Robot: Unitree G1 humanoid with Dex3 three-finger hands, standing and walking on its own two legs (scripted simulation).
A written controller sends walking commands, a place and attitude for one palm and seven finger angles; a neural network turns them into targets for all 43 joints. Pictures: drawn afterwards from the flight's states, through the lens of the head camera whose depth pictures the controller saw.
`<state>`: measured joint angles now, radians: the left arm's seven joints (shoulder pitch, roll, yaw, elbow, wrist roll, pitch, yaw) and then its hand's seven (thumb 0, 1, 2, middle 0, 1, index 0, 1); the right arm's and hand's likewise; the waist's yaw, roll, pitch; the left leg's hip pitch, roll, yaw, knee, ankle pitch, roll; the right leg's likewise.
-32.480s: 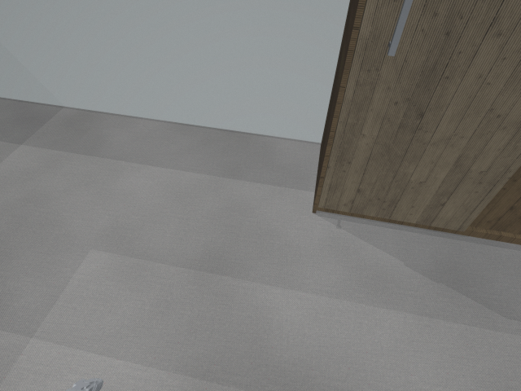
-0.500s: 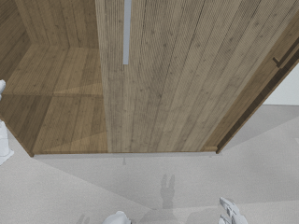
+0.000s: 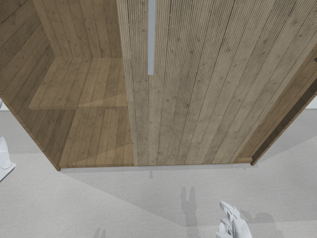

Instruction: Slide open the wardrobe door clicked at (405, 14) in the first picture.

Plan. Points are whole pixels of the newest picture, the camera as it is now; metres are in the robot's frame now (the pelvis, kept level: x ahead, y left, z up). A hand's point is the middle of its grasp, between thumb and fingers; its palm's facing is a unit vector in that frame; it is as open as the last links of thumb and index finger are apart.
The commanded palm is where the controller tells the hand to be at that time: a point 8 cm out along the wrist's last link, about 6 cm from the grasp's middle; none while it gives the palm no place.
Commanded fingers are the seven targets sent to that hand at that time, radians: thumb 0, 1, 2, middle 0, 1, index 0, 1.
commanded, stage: stop stepping back and stand still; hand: left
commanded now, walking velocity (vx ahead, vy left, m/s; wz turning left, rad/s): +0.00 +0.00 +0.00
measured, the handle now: (151, 20) +0.64 +0.07 +0.24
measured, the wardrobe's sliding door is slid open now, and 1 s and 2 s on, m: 0.50 0.50 0.50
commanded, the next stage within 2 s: let the arm hang, fingers relaxed in 0.20 s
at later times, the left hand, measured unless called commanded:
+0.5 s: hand (68, 232) +0.15 +0.24 -0.09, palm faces +0.02 -0.92 -0.40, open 7.4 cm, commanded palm none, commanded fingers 0.00 0.90 0.90 -0.20 -0.30 -0.20 -0.30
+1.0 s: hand out of the picture -0.07 +0.19 -0.17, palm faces +0.06 -0.97 -0.24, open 7.3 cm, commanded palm none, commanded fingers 0.00 0.90 0.90 -0.20 -0.30 -0.20 -0.30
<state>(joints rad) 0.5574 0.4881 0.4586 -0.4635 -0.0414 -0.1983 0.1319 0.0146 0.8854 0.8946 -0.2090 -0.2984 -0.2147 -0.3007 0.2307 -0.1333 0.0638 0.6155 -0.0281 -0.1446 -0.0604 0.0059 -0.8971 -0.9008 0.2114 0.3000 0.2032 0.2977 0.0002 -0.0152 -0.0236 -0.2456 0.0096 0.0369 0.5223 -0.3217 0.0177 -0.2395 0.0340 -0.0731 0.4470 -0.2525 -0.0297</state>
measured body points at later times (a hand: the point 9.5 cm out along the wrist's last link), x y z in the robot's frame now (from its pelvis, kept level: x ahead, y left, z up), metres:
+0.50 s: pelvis -0.02 +0.00 -0.01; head -0.01 -0.02 +0.44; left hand +0.15 +0.29 -0.06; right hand +0.13 -0.28 -0.12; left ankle -0.03 +0.10 -0.74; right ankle -0.01 -0.09 -0.74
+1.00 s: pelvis -0.03 +0.00 +0.01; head -0.01 -0.01 +0.46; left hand -0.07 +0.24 -0.15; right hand -0.05 -0.22 -0.16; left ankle -0.03 +0.10 -0.74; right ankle -0.01 -0.09 -0.74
